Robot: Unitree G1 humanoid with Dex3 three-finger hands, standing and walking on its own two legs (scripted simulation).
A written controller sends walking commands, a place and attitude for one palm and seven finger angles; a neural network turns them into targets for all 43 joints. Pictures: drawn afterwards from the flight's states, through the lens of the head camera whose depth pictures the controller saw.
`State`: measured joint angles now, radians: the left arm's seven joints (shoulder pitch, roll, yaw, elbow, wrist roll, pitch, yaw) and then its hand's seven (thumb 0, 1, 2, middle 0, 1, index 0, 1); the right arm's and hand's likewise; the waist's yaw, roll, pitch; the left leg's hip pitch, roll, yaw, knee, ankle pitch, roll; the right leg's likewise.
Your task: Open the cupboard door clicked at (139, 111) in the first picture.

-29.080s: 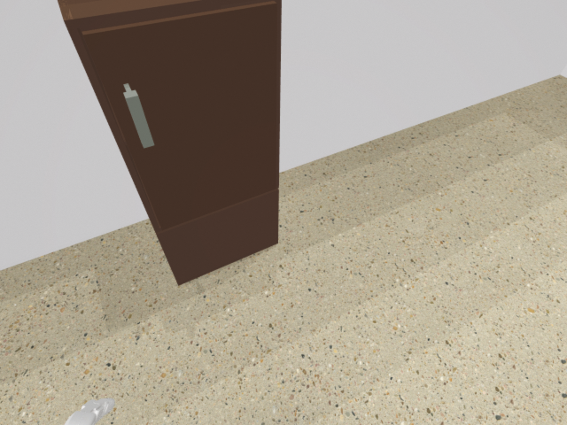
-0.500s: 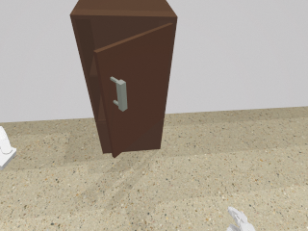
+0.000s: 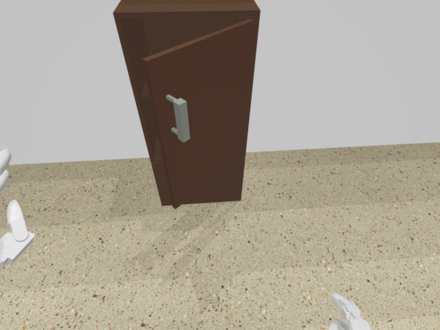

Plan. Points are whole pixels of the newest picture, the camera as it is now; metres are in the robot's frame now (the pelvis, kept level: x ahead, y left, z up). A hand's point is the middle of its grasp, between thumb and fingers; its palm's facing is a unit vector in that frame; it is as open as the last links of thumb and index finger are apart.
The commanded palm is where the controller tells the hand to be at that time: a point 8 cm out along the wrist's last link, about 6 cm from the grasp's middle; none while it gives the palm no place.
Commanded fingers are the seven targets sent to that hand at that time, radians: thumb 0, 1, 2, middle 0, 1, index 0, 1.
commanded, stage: stop stepping back and stand still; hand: left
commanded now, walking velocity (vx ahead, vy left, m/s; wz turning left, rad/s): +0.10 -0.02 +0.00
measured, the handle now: (177, 118) +0.65 +0.14 +0.04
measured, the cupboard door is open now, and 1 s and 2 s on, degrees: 42 42 42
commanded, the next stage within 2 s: let the arm hang, fingers relaxed in 1.46 s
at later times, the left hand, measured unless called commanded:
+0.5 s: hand (60, 217) +0.23 +0.23 +0.17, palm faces +0.40 -0.80 -0.45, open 7.4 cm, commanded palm +0.17 +0.27 +0.19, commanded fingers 0.00 0.90 0.90 -0.20 -0.30 -0.20 -0.30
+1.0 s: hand (43, 205) +0.25 +0.26 +0.17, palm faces +0.36 -0.80 -0.48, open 7.4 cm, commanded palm +0.19 +0.31 +0.19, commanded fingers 0.00 0.90 0.90 -0.20 -0.30 -0.20 -0.30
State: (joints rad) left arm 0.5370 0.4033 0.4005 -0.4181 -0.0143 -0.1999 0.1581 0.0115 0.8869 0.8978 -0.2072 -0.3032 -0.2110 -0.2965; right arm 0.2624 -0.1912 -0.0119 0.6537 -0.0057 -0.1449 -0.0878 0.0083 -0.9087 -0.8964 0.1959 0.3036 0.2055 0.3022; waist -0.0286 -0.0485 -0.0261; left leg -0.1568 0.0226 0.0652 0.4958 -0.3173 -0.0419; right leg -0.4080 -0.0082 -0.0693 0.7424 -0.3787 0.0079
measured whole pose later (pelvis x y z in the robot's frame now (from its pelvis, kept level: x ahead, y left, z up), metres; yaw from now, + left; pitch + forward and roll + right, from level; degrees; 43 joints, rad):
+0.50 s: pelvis +0.03 -0.02 +0.01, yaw -1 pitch -2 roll +0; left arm 0.52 0.38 0.36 -0.46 -0.03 -0.21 0.16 0.01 0.88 0.90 -0.21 -0.30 -0.22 -0.30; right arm 0.21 -0.24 -0.02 0.63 0.01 -0.10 -0.07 0.01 -0.91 -0.90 0.20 0.30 0.21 0.30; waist 0.02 -0.01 0.06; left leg -0.20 0.02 0.04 0.43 -0.20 0.01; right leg -0.20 0.09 -0.11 0.40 -0.19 -0.07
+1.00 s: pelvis +0.04 +0.01 +0.02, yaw -1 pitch +0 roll +0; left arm 0.56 0.40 0.36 -0.46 -0.05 -0.17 0.15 0.01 0.88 0.90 -0.21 -0.30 -0.22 -0.30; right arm 0.22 -0.21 0.01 0.62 0.01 -0.08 -0.07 0.01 -0.91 -0.90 0.20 0.30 0.21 0.30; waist 0.01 0.02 0.03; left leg -0.18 -0.02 0.07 0.40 -0.22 0.04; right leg -0.18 0.06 -0.09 0.36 -0.18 -0.08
